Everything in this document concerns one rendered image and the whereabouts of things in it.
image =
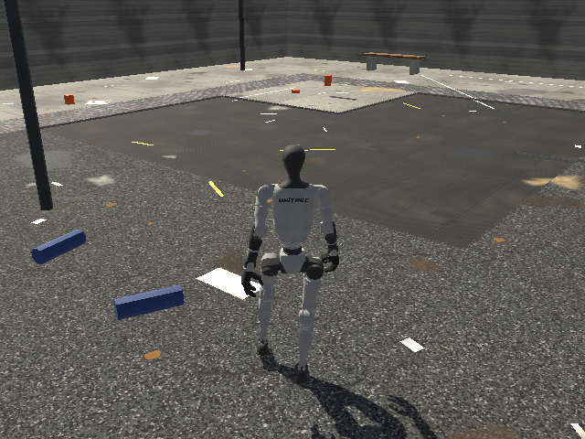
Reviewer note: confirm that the robot left upper arm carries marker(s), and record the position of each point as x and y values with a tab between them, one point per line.
261	209

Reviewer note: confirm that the robot right forearm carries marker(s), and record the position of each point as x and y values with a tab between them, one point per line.
331	242

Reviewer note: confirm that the robot left forearm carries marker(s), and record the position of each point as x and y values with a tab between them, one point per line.
253	251

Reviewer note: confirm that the left robot foot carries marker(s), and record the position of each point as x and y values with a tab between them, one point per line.
261	347

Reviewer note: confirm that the right robot foot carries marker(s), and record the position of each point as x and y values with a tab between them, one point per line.
301	376

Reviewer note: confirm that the robot foot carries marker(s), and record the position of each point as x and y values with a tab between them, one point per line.
301	376
261	347

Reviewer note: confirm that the right robot hand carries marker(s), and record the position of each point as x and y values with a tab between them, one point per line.
333	259

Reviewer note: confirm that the robot right upper arm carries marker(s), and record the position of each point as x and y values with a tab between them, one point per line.
321	193

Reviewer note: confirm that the left robot hand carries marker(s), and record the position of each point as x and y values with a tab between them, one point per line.
245	281

